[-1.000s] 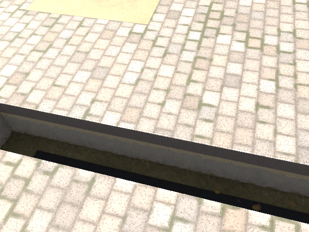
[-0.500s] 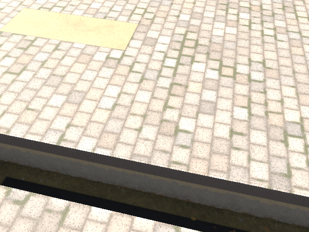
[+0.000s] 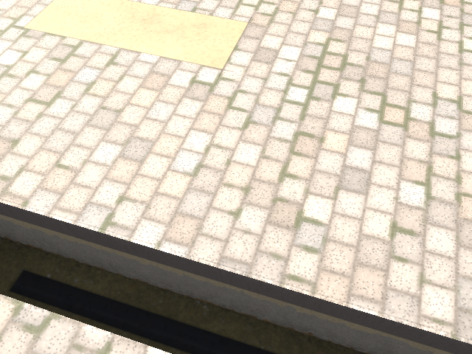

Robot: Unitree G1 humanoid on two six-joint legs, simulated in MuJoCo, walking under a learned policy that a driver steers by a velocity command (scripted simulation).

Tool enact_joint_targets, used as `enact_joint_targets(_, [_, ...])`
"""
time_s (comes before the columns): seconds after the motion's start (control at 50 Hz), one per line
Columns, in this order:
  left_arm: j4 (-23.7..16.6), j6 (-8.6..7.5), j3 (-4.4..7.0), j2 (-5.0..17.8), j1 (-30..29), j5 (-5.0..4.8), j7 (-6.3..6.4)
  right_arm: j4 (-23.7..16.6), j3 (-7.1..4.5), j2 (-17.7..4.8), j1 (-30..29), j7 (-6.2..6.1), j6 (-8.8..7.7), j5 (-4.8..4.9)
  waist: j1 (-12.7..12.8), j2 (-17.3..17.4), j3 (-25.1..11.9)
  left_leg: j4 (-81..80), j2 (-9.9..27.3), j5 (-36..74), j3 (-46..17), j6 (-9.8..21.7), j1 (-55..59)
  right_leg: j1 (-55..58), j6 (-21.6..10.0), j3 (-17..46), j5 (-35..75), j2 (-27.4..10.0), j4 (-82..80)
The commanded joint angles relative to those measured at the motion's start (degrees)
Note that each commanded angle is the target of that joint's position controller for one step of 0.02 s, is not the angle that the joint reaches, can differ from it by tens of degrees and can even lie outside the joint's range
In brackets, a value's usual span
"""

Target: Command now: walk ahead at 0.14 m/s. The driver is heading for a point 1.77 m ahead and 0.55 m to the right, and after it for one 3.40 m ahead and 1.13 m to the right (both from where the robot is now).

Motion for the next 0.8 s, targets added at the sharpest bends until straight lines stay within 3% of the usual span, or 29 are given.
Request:
enact_joint_targets(0.02, [-2.4,-0.37,2.02,8.8,-1.8,-0.16,0.89,1.6,-1.69,-5.8,11.4,-1.10,-1.36,-0.86,-6.3,-4.5,-4.3,-9.9,-1.9,4.2,-0.5,1.7,17.4,-4.3,-4.2,5.0,47.4,-12.1,10.2])
enact_joint_targets(0.04, [-2.8,-0.30,1.57,8.2,0.3,-0.40,1.17,2.2,-2.43,-8.9,15.0,-1.33,-2.41,-1.25,-6.7,0.8,-9.3,-9.6,3.5,20.4,-5.1,2.6,26.6,-6.6,-2.3,3.7,37.4,-9.5,18.4])
enact_joint_targets(0.06, [-3.2,-0.20,0.67,4.3,6.6,-1.33,1.13,2.7,-3.20,-12.8,19.6,-2.00,-2.44,-0.90,-5.2,9.3,-16.8,-5.9,17.9,43.5,-19.2,9.1,37.9,-14.9,-0.7,0.3,3.6,-3.3,35.2])
enact_joint_targets(0.08, [-1.9,1.22,1.34,5.3,9.3,-1.32,1.27,3.3,-3.51,-12.7,19.4,-2.17,-1.55,2.35,-5.1,12.9,-21.6,-9.5,22.7,41.5,-29.2,16.8,38.8,-21.4,0.2,3.0,-18.2,1.9,47.1])
enact_joint_targets(0.1, [-1.8,2.21,1.84,8.1,5.8,0.17,1.31,2.2,-3.20,-10.9,15.4,-2.15,-1.03,3.75,-4.7,7.0,-16.2,-13.7,21.0,26.7,-26.6,16.6,32.4,-24.5,0.6,6.3,-17.2,-0.5,50.0])
enact_joint_targets(0.12, [-2.4,2.48,1.71,7.3,1.1,0.80,1.05,1.4,-2.38,-8.0,10.5,-2.31,-0.68,3.12,-4.2,4.2,-10.0,-17.0,18.6,16.5,-23.5,14.8,26.2,-26.2,0.8,6.2,-14.3,-1.8,49.6])
enact_joint_targets(0.14, [-2.8,2.90,1.55,6.4,-1.5,0.87,0.82,1.1,-1.57,-5.8,7.5,-2.47,-0.50,2.32,-2.9,2.2,-6.4,-19.9,16.2,12.6,-19.7,12.2,20.5,-24.6,1.2,6.5,-10.8,-3.7,45.6])
enact_joint_targets(0.16, [-2.9,3.64,1.44,5.8,-2.2,1.16,0.73,1.3,-1.30,-5.2,5.8,-2.75,-0.51,1.99,-1.5,2.8,-4.8,-21.9,14.0,11.2,-16.4,10.3,16.1,-21.7,1.8,6.2,-8.3,-4.8,41.7])
enact_joint_targets(0.18, [-1.8,4.43,1.25,5.0,-0.7,1.55,0.72,1.8,-1.15,-5.0,5.2,-2.80,-0.66,1.54,-0.8,3.1,-5.3,-22.1,12.4,12.3,-13.8,9.1,13.4,-17.9,2.1,5.1,-6.3,-4.4,39.7])
enact_joint_targets(0.22, [-0.6,5.66,1.04,4.2,0.7,1.44,0.93,2.7,-1.07,-5.2,5.4,-2.53,-1.24,1.39,0.2,3.7,-6.6,-22.0,10.7,10.3,-11.3,7.8,11.9,-14.2,2.4,4.3,-6.1,-4.0,34.1])
enact_joint_targets(0.28, [-1.0,6.74,0.51,3.8,-3.1,1.07,1.27,4.1,-1.38,-6.6,5.9,-2.38,-0.75,1.34,-1.3,5.2,-5.8,-24.0,9.8,-8.6,-11.8,6.9,10.3,-13.0,2.2,3.5,-5.3,-3.9,25.1])
enact_joint_targets(0.36, [0.1,6.48,0.24,4.5,-2.9,0.82,1.36,5.2,-2.02,-8.0,5.6,-2.49,1.30,1.84,-1.3,5.1,-4.0,-25.6,10.4,-25.0,-15.0,5.1,6.4,-9.7,1.0,1.7,-2.2,-3.4,16.2])
enact_joint_targets(0.4, [1.4,5.64,-0.18,3.6,-1.0,1.33,1.45,5.9,-1.94,-7.3,5.3,-2.85,1.98,2.39,-0.3,3.2,-2.2,-25.2,9.4,-29.2,-15.4,1.9,2.5,-5.4,-0.6,2.5,1.2,-3.8,7.2])
enact_joint_targets(0.42, [1.3,4.94,-0.48,3.9,-0.8,1.85,1.55,6.6,-1.87,-6.4,6.1,-2.93,2.12,2.39,-0.5,0.8,-0.6,-23.2,7.9,-27.6,-14.6,-0.3,2.3,-6.1,-1.2,6.4,0.7,-6.7,1.2])
enact_joint_targets(0.44, [0.3,4.43,-0.09,7.2,-4.4,1.37,1.63,6.0,-1.99,-5.5,6.5,-2.24,2.27,2.97,-2.5,-6.6,1.2,-19.5,2.5,-21.8,-9.1,-2.7,5.5,-14.9,-3.2,16.2,-10.3,-11.8,-4.8])
enact_joint_targets(0.46, [0.7,3.51,-0.73,5.2,-6.6,0.80,1.54,7.0,-1.62,-4.2,6.0,-2.18,2.32,3.10,-3.8,-9.1,2.5,-15.2,0.2,-12.3,-6.0,-3.2,14.1,-23.4,-3.0,19.0,-16.5,-14.2,-10.5])
enact_joint_targets(0.48, [0.5,2.62,-1.15,4.8,-9.6,0.54,1.67,7.6,-1.18,-3.0,6.2,-2.03,2.13,2.55,-5.3,-9.7,2.3,-14.4,0.4,-7.2,-6.0,-3.3,19.6,-26.3,-1.5,18.2,-15.5,-13.4,-11.9])
enact_joint_targets(0.5, [0.8,1.95,-0.96,5.4,-10.3,0.44,1.73,8.8,-0.92,-2.8,7.4,-1.96,1.99,1.96,-5.8,-9.1,1.3,-14.3,0.7,-5.1,-6.3,-3.3,22.4,-25.9,-0.4,16.5,-13.0,-12.2,-11.5])
enact_joint_targets(0.52, [0.8,1.51,-0.91,6.3,-10.8,0.24,1.80,9.1,-1.10,-4.1,7.4,-1.46,1.61,1.14,-5.7,-8.0,-0.2,-14.7,1.4,-3.3,-6.7,-3.2,24.1,-24.7,0.3,15.3,-10.3,-11.2,-11.2])
enact_joint_targets(0.54, [1.4,1.30,-0.89,6.3,-10.3,0.06,1.78,9.6,-1.01,-4.5,7.8,-1.20,1.22,0.88,-5.6,-7.5,-1.3,-15.1,2.0,-3.1,-7.3,-3.0,24.4,-23.0,0.4,14.2,-8.1,-10.4,-10.4])
enact_joint_targets(0.6, [3.2,1.77,-1.32,4.2,-7.5,0.09,1.58,11.5,-0.63,-4.7,8.1,-1.17,0.58,1.52,-4.1,-3.2,-0.8,-16.1,2.6,-5.8,-8.5,-2.6,21.1,-19.1,-0.2,12.5,-5.0,-9.2,-8.4])
enact_joint_targets(0.66, [4.9,2.19,-1.37,3.8,-5.8,0.44,1.57,12.9,-0.15,-3.8,7.8,-1.40,0.27,1.45,-2.9,-0.9,-0.1,-17.2,3.1,-6.0,-9.2,-2.6,18.5,-16.6,-0.5,11.0,-0.8,-8.3,-5.9])
enact_joint_targets(0.8, [7.7,2.21,-1.83,2.4,-5.7,0.56,1.77,15.2,0.42,-3.7,8.7,-2.05,-0.25,1.62,-2.7,-0.7,-1.2,-17.7,3.8,-3.8,-9.5,-1.8,18.5,-13.6,-0.7,9.8,4.7,-7.9,-4.5])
